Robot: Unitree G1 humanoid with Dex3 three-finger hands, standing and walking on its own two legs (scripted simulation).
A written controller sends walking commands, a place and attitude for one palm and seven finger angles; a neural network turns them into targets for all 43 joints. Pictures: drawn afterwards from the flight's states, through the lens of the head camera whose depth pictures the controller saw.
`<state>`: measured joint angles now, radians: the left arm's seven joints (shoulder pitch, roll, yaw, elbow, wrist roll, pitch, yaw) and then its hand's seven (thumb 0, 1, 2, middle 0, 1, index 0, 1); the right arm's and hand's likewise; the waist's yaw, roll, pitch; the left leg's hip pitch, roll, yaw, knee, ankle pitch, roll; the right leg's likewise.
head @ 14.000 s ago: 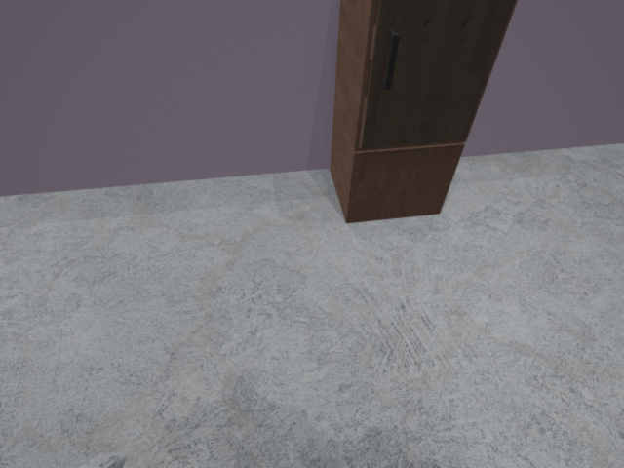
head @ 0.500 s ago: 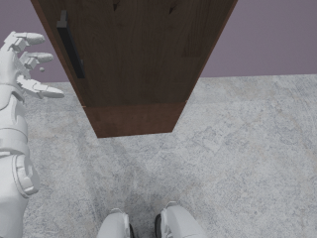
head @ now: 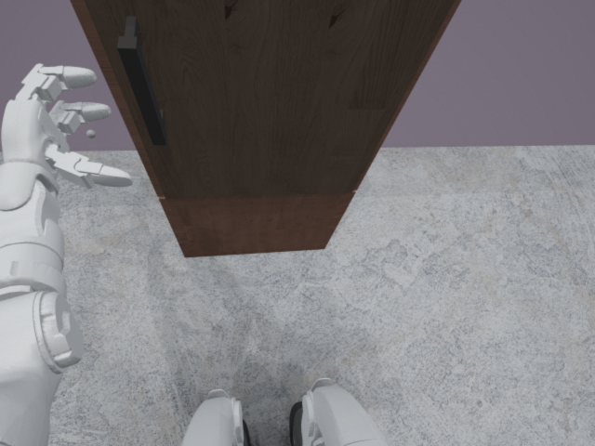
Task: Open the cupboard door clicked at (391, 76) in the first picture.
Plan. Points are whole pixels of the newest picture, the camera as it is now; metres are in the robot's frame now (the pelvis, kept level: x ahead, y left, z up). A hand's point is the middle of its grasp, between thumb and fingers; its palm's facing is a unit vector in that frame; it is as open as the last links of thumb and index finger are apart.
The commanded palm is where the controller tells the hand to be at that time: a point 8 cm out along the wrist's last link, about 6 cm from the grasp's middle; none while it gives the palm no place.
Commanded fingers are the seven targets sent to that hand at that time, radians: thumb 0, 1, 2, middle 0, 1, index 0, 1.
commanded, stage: move the hooked fingers beside the handle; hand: left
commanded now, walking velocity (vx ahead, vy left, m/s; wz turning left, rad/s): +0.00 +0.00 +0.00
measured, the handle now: (147, 88) +0.56 +0.16 +0.07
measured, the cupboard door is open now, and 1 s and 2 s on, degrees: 0 0 0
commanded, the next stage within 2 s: slide the fingers in behind the handle in 0.14 s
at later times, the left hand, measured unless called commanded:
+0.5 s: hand (116, 130) +0.51 +0.20 +0.05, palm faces +0.00 -1.00 +0.00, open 14.0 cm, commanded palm +0.49 +0.24 +0.06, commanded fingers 0.00 -0.50 0.30 -0.30 -1.20 -0.30 -1.20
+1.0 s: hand (142, 134) +0.50 +0.16 +0.06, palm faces +0.04 -1.00 -0.02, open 14.0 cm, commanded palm +0.47 +0.20 +0.06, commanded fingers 0.00 -0.50 0.30 -0.30 -1.20 -0.30 -1.20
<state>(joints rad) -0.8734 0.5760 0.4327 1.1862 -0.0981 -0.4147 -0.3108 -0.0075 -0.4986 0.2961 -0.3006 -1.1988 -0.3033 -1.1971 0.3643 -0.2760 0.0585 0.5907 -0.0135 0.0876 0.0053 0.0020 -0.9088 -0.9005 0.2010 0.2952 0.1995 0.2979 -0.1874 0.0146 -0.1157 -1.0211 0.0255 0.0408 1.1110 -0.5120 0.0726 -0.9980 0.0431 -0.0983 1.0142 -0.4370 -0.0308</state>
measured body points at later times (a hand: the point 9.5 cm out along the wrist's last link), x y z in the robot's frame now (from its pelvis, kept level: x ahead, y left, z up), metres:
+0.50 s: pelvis +0.00 +0.00 +0.00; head +0.15 +0.03 +0.43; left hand +0.50 +0.25 +0.05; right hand +0.00 -0.26 -0.10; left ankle +0.00 +0.07 -0.66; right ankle +0.02 -0.11 -0.66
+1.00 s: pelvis +0.00 -0.01 +0.00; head +0.13 +0.01 +0.43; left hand +0.49 +0.22 +0.06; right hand +0.01 -0.27 -0.11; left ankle +0.00 +0.07 -0.66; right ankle +0.02 -0.11 -0.66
